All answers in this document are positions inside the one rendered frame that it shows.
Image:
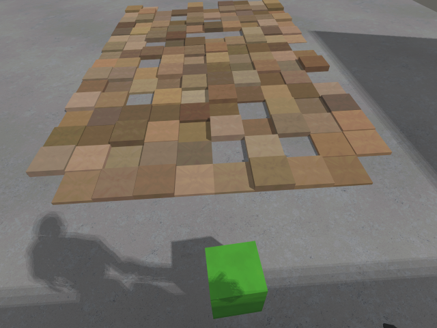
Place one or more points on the carton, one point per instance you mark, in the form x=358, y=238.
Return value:
x=236, y=279

